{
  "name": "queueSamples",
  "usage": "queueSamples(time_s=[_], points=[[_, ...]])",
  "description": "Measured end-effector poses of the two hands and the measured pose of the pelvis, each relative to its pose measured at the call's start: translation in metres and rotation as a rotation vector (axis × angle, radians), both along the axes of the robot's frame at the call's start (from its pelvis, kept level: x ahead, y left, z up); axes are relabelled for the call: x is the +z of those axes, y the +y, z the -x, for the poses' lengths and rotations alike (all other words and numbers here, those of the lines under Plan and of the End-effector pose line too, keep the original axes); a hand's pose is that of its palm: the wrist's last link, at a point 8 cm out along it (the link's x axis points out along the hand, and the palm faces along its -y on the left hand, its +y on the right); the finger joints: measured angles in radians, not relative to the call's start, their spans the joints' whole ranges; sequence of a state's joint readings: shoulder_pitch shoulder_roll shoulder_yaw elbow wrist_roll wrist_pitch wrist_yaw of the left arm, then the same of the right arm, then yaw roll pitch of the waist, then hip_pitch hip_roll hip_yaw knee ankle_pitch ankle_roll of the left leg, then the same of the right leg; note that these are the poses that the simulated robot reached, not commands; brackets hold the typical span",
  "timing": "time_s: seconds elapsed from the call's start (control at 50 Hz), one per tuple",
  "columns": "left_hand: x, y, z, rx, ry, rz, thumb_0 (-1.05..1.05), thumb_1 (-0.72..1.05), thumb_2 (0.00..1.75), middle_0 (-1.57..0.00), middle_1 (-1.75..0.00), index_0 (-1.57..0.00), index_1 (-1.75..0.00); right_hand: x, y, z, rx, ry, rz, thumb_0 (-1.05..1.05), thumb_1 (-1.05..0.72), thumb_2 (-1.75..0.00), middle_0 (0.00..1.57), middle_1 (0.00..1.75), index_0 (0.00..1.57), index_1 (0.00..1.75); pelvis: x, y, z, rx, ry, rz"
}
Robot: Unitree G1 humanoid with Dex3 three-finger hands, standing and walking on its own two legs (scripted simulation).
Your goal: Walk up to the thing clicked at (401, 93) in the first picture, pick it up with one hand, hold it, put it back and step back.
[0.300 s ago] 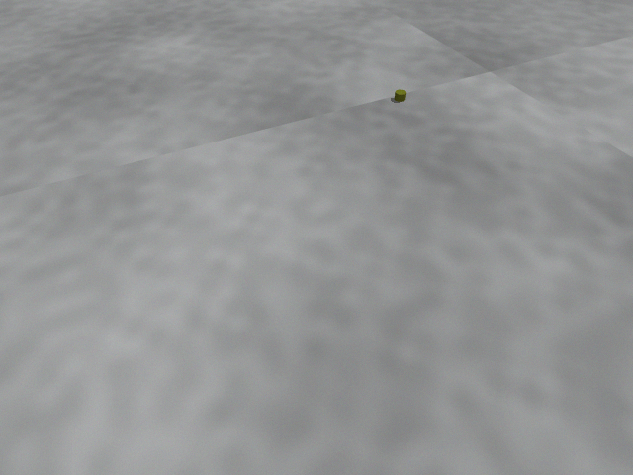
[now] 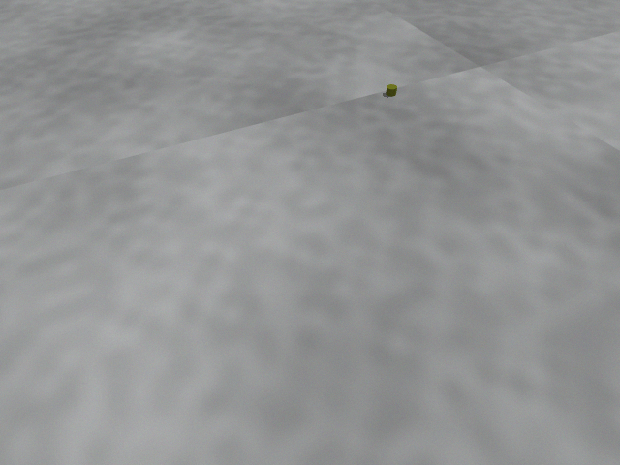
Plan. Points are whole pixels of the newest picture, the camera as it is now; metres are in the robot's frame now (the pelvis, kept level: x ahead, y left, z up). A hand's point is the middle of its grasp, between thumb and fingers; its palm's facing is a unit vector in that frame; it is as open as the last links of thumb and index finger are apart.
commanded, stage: stand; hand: left
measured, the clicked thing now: (391, 90) +2.34 -0.56 -0.76
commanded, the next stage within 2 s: walk up in 0.82 s
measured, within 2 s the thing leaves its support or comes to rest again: neither
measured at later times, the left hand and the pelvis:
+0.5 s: hand out of the picture +0.09 +0.25 -0.15, palm faces -0.02 -0.94 -0.34, open 7.3 cm; pelvis +0.01 +0.00 +0.00, yaw +0 degrees
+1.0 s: hand out of the picture +0.14 +0.25 -0.14, palm faces -0.12 -0.93 -0.35, open 7.4 cm; pelvis +0.04 -0.02 -0.01, yaw -5 degrees
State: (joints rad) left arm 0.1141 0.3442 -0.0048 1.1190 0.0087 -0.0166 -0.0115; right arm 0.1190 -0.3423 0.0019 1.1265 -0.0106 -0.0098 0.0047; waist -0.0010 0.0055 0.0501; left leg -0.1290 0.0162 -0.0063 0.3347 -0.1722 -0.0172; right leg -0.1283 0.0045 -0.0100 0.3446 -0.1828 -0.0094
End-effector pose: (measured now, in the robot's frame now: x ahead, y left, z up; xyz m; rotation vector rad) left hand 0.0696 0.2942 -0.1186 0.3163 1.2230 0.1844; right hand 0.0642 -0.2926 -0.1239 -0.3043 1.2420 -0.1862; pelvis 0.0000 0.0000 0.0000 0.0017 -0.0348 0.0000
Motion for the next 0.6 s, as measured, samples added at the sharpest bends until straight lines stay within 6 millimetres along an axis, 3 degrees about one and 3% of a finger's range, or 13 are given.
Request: queueSamples(time_s=[0.6], points=[[0.001, -0.004, -0.02, 0.005, -0.01, -0.003, 0.01, 0.91, 0.9, -0.2, -0.3, -0.21, -0.3, 0.002, -0.005, -0.022, 0.006, -0.012, 0.008, 0.0, -0.9, -0.9, 0.21, 0.3, 0.2, 0.3, 0.001, -0.004, -0.015, 0.001, 0.004, 0.002]])
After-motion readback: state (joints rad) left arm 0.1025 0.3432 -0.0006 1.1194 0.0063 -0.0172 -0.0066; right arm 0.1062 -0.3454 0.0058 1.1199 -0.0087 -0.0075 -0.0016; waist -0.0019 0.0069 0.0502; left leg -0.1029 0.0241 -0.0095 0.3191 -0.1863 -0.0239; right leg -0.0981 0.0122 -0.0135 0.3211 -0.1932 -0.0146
